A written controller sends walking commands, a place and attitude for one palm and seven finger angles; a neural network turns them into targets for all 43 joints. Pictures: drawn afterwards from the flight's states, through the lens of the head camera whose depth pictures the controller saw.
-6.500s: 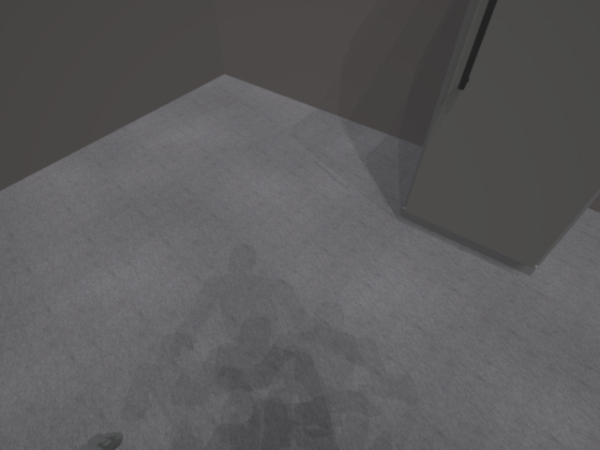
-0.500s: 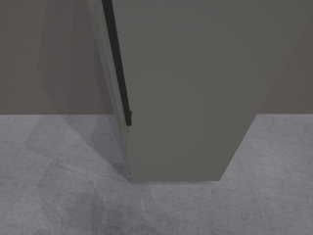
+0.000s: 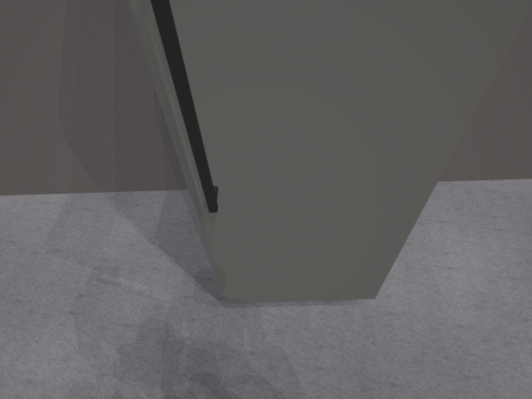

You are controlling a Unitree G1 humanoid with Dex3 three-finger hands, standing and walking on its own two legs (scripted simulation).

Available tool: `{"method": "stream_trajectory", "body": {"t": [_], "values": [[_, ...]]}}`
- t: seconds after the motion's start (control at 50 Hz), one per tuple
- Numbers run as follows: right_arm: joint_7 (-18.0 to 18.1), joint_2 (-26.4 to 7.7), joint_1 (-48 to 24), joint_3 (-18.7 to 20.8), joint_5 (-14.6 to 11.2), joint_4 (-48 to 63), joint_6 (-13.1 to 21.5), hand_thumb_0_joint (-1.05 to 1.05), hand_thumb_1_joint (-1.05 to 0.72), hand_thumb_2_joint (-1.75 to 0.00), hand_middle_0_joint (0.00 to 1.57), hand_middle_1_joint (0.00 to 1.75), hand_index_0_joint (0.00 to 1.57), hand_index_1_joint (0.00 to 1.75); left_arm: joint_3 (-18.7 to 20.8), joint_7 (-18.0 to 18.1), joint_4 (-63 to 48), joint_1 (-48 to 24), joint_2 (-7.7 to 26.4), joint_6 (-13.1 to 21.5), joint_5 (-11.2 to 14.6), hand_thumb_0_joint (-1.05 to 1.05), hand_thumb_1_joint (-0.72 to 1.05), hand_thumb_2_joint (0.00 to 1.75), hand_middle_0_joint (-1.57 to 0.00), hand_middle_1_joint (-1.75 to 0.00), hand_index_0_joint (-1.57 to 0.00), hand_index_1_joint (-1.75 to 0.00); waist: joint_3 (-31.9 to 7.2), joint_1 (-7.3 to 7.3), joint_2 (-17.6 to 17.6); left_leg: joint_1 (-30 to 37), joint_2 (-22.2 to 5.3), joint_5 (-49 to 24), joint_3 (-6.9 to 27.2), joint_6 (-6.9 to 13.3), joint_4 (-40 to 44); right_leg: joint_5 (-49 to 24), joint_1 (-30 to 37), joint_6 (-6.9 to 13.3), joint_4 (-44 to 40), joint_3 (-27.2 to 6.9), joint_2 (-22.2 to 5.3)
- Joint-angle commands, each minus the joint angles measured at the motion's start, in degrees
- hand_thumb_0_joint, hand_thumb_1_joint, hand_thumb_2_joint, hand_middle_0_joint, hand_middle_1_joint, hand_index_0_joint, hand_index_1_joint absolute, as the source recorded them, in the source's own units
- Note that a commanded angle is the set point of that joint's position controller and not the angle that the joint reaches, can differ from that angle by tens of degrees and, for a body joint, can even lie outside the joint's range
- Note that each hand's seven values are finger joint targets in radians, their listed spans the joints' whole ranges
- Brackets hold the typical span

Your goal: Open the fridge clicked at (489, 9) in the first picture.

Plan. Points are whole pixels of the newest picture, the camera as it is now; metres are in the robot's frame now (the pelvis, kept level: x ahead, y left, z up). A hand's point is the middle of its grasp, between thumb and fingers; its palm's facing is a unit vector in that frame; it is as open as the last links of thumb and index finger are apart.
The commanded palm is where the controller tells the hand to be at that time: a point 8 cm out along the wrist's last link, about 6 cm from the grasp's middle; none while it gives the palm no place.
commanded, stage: look again from close up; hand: left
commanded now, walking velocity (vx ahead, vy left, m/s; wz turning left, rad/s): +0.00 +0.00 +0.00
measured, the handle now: (192, 112) +0.51 +0.15 +0.17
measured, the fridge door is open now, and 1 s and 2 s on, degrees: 0 0 0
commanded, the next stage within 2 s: raise the hand to about handle height in 0.48 s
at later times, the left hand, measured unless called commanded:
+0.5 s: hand out of the picture +0.02 +0.16 -0.17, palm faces +0.03 -0.97 -0.22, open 7.3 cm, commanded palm none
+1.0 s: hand (150, 394) +0.14 +0.18 -0.04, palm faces +0.05 -1.00 +0.03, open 8.6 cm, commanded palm +0.12 +0.24 -0.02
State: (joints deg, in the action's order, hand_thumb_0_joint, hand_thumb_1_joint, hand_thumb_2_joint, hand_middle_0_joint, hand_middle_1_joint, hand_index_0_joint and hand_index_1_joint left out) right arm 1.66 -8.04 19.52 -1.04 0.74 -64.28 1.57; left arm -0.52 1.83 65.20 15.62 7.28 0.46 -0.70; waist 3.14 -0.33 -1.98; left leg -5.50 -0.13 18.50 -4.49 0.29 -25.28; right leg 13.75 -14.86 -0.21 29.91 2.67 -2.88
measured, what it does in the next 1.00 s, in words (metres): lowers itself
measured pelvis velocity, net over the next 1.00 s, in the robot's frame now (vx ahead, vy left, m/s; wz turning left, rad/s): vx -0.06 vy -0.01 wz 0.03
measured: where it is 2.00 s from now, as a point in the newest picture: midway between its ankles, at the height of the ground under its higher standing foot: outside the picture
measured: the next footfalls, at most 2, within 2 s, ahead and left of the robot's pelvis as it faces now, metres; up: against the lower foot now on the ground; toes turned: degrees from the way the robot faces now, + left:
none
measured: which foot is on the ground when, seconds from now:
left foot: down 0.00-1.00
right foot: down 0.00-1.00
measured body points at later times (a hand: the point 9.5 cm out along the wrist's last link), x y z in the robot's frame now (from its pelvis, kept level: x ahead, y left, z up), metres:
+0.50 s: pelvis +0.00 -0.02 +0.00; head +0.02 -0.03 +0.45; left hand +0.02 +0.21 -0.15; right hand +0.01 -0.23 -0.17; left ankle -0.05 +0.11 -0.74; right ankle +0.02 -0.12 -0.74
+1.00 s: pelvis -0.06 -0.01 -0.07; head -0.03 +0.00 +0.38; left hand +0.13 +0.23 -0.04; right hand +0.19 -0.27 -0.07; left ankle -0.05 +0.11 -0.74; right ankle +0.02 -0.12 -0.74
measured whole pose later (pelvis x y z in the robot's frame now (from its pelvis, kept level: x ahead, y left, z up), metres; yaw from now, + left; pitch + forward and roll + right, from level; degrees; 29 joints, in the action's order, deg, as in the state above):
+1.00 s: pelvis -0.06 -0.01 -0.07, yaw +2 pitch +8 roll +1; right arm -1.1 -18.8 8.7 3.8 -1.7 -27.4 16.0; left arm 9.5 -19.0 11.9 19.9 11.2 26.1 15.6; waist -5.5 1.1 3.2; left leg -38.0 -1.3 28.9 -2.8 -0.4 -58.7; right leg 21.5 -44.9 1.3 57.9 3.3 -3.5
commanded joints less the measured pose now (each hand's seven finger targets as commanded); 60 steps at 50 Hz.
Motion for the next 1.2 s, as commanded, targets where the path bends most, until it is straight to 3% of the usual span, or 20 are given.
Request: {"method": "stream_trajectory", "body": {"t": [0.0,0.54,0.56,0.58,0.6,0.62,0.64,0.66,0.7,0.74,0.76,0.78,0.8,0.84,0.88,0.94,0.98,1.06,1.14,1.18], "values": [[0.54,-4.01,4.04,0.93,0.04,1.01,0.62,0.0,-0.9,-0.9,0.2,0.3,0.2,0.3,1.26,0.17,-1.51,3.04,6.38,1.14,0.07,0.0,0.9,0.9,-0.2,-0.3,-0.2,-0.3,1.49,0.53,2.17,-6.48,-5.49,-10.34,4.31,1.48,5.27,-11.99,4.25,2.84,-3.56,-4.46,-4.01],[0.46,-5.96,0.77,1.49,0.16,1.09,0.29,0.0,-0.9,-0.9,0.2,0.3,0.2,0.3,2.09,-0.07,-3.24,0.05,9.19,1.16,0.01,0.0,0.9,0.9,-0.2,-0.3,-0.2,-0.3,0.18,0.55,2.74,-5.11,-5.84,-9.23,4.07,0.77,5.6,-11.0,5.05,3.2,-6.13,-5.19,-4.16],[-0.08,-8.18,-5.59,2.63,-0.46,4.81,0.66,0.0,-0.9,-0.9,0.2,0.3,0.2,0.3,2.26,2.39,-0.4,8.22,9.49,2.07,-0.09,0.0,0.9,0.9,-0.2,-0.3,-0.2,-0.3,-2.42,3.53,8.74,-8.57,-6.72,-12.93,0.97,-0.7,-8.29,-41.57,8.28,1.27,-3.54,-7.61,-7.31],[4.27,-16.69,-8.87,5.46,-0.47,22.61,9.13,0.0,-0.9,-0.9,0.2,0.3,0.2,0.3,17.04,2.48,-83.72,-35.79,30.38,12.68,9.96,0.0,0.88,0.89,-0.2,-0.32,-0.2,-0.32,-23.0,-1.44,-13.47,4.1,0.5,-21.86,1.61,-0.74,-1.36,-38.54,13.04,1.56,-2.05,-4.36,-2.06],[5.36,-11.31,-9.68,1.15,-1.51,22.38,14.34,0.0,-0.9,-0.9,0.2,0.3,0.2,0.3,5.85,4.3,-74.43,-13.45,15.77,9.61,7.13,0.0,0.85,0.88,-0.2,-0.33,-0.2,-0.33,-23.58,2.41,-15.93,3.6,0.12,-34.72,0.24,-1.97,1.11,-27.53,15.09,4.82,0.08,-3.18,-1.45],[4.25,-12.11,-7.23,0.92,-2.11,17.75,16.37,0.0,-0.9,-0.9,0.2,0.3,0.2,0.3,5.71,6.05,-60.18,-5.76,11.97,7.4,7.27,0.0,0.83,0.87,-0.21,-0.34,-0.21,-0.34,-20.47,1.78,-8.23,-0.02,-1.14,-32.71,1.79,-1.91,-0.18,-18.57,10.06,3.81,0.12,-1.62,0.01],[3.09,-10.57,-7.19,1.92,-3.14,20.45,17.03,0.0,-0.9,-0.9,0.2,0.3,0.2,0.3,0.08,4.56,-62.56,2.64,2.05,4.59,9.15,0.0,0.81,0.86,-0.21,-0.36,-0.21,-0.36,-14.74,0.67,0.04,-3.44,-2.73,-28.52,3.69,-0.86,0.31,-15.67,6.99,2.57,-0.45,-0.15,0.21],[3.01,-13.07,-8.2,2.43,-3.44,23.45,17.93,0.0,-0.9,-0.9,0.2,0.3,0.2,0.3,2.22,3.58,-70.0,-3.68,5.6,6.18,9.84,0.0,0.78,0.85,-0.21,-0.37,-0.21,-0.37,-12.8,0.12,6.35,-6.18,-2.13,-21.04,4.3,-0.01,-0.87,-13.47,4.36,1.71,-0.57,-0.18,0.11],[2.36,-14.16,-7.94,3.54,-2.12,25.89,19.09,0.0,-0.9,-0.9,0.2,0.3,0.2,0.3,5.69,0.61,-61.84,-4.4,6.77,11.28,10.39,0.0,0.74,0.83,-0.21,-0.4,-0.21,-0.4,-1.57,-1.94,16.95,-15.35,-0.66,-6.49,5.14,0.9,-3.34,1.32,-5.65,0.44,-2.81,0.08,0.21],[0.93,-14.04,-8.47,4.73,-1.29,28.48,19.28,0.0,-0.9,-0.9,0.2,0.3,0.2,0.3,9.5,-4.17,-52.64,6.42,5.32,18.56,12.3,0.0,0.69,0.81,-0.22,-0.43,-0.22,-0.43,0.2,0.84,20.95,-24.13,0.29,1.72,4.88,0.43,-8.16,12.89,-11.47,0.37,-0.48,-0.88,0.36],[-0.03,-13.86,-9.65,4.94,-1.04,30.08,19.24,0.0,-0.9,-0.9,0.2,0.3,0.2,0.3,10.57,-7.38,-49.48,11.77,4.17,22.78,13.78,0.0,0.67,0.8,-0.22,-0.45,-0.22,-0.45,-0.88,2.44,19.99,-27.9,0.81,3.6,4.21,-0.15,-11.17,15.22,-13.14,0.72,2.39,-1.32,0.27],[-1.49,-13.92,-9.13,5.42,-1.3,31.68,18.94,0.0,-0.9,-0.9,0.2,0.3,0.2,0.3,12.81,-11.45,-48.16,15.31,4.87,26.98,14.85,0.0,0.64,0.79,-0.22,-0.47,-0.22,-0.47,-3.47,4.51,12.87,-29.41,1.43,2.67,3.5,-0.99,-13.64,13.13,-12.03,2.12,6.35,-2.23,0.21],[-2.77,-13.98,-10.73,5.43,-1.11,33.77,18.99,0.0,-0.9,-0.9,0.2,0.3,0.2,0.3,12.58,-15.56,-50.81,15.45,4.66,31.43,16.09,0.0,0.62,0.78,-0.22,-0.48,-0.22,-0.48,-6.32,5.32,6.14,-30.85,2.17,2.85,2.56,-1.53,-17.03,11.13,-13.16,2.97,10.36,-2.35,-0.09],[-3.99,-14.89,-11.96,6.06,-1.2,37.25,18.7,0.0,-0.9,-0.9,0.2,0.3,0.2,0.3,16.3,-21.08,-51.95,13.74,9.47,36.27,16.46,0.0,0.57,0.76,-0.22,-0.51,-0.22,-0.51,-11.46,5.74,2.51,-35.54,2.79,3.32,1.65,-1.12,-22.59,8.75,-15.12,3.67,15.82,-3.52,-0.37],[-4.07,-15.44,-12.75,6.15,-1.95,41.11,17.08,0.0,-0.9,-0.9,0.2,0.3,0.2,0.3,17.63,-22.44,-55.17,11.53,12.44,32.92,16.94,0.0,0.53,0.74,-0.23,-0.54,-0.23,-0.54,-12.48,5.91,4.11,-39.59,3.23,7.26,0.97,-0.41,-24.2,15.21,-16.59,3.09,15.04,-5.94,-0.56],[-2.44,-15.38,-13.91,5.44,-2.89,46.91,16.28,0.0,-0.9,-0.9,0.2,0.3,0.2,0.3,15.77,-20.72,-67.7,-1.32,12.23,28.09,18.74,0.0,0.46,0.71,-0.23,-0.58,-0.23,-0.58,-13.88,3.1,5.25,-40.45,3.05,14.71,1.94,0.55,-23.89,28.16,-20.16,1.83,12.17,-7.08,-0.36],[-0.86,-14.74,-12.29,4.97,-2.51,46.78,16.58,0.0,-0.9,-0.9,0.2,0.3,0.2,0.3,15.87,-17.39,-79.82,-12.01,13.9,28.84,19.0,0.0,0.41,0.69,-0.24,-0.62,-0.24,-0.62,-17.13,0.88,0.67,-38.13,1.92,14.3,3.33,0.9,-25.06,26.55,-21.25,1.82,14.77,-7.02,0.5],[0.95,-14.63,-7.8,3.03,-1.8,43.54,17.93,0.0,-0.9,-0.9,0.2,0.3,0.2,0.3,11.37,-13.45,-88.77,-10.01,13.37,30.49,15.18,0.0,0.32,0.65,-0.24,-0.68,-0.24,-0.68,-20.15,-1.08,-7.06,-30.01,0.58,6.44,5.77,1.21,-24.3,12.04,-20.53,2.46,18.34,-2.66,1.91],[2.37,-15.38,-7.41,1.76,-1.98,40.45,18.64,0.0,-0.9,-0.9,0.2,0.3,0.2,0.3,8.6,-17.02,-80.31,-11.92,13.31,26.42,14.53,0.0,0.22,0.61,-0.25,-0.74,-0.25,-0.74,-16.14,-3.91,-0.76,-32.43,-0.04,6.63,7.82,1.15,-24.02,10.66,-21.09,1.53,18.19,-0.41,2.65],[2.88,-15.71,-7.69,1.56,-2.6,40.02,18.26,0.0,-0.9,-0.9,0.2,0.3,0.2,0.3,11.77,-19.61,-71.77,-8.96,15.1,21.16,14.99,0.0,0.18,0.59,-0.25,-0.76,-0.25,-0.76,-14.35,-2.52,1.79,-34.38,0.18,7.26,8.18,0.84,-22.44,11.44,-19.59,1.61,17.14,0.32,2.97]]}}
